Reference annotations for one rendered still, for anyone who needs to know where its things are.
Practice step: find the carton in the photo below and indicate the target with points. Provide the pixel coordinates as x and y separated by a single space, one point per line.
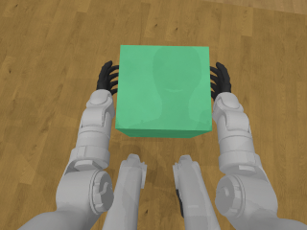
164 91

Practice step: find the left robot thigh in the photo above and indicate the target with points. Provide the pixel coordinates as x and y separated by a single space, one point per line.
123 213

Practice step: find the robot left upper arm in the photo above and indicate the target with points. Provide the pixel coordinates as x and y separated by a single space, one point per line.
81 199

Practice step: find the left robot forearm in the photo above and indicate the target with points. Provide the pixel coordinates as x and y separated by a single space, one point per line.
91 150

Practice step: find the right robot hand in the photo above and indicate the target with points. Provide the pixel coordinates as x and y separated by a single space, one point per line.
222 80

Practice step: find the left robot shin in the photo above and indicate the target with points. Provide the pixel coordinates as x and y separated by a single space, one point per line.
133 156

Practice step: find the left robot hand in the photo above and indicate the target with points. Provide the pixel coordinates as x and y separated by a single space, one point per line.
104 81

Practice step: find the robot right upper arm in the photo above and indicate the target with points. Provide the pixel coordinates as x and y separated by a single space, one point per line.
250 203

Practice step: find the right robot forearm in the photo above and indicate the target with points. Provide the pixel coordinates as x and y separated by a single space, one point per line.
237 153

